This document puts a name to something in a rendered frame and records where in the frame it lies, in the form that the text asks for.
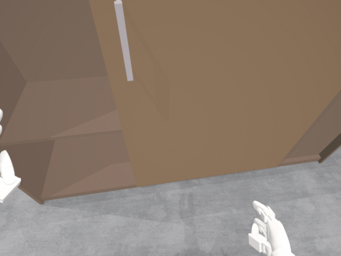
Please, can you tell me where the left robot hand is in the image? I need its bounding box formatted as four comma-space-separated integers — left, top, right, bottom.
0, 109, 21, 203

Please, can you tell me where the handle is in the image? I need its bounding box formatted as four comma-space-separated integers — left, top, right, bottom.
114, 0, 133, 81

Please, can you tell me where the right robot hand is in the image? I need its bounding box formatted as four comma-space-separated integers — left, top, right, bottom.
248, 201, 291, 256

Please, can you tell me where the wardrobe door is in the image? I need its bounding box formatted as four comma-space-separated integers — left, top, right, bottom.
89, 0, 341, 187
284, 90, 341, 159

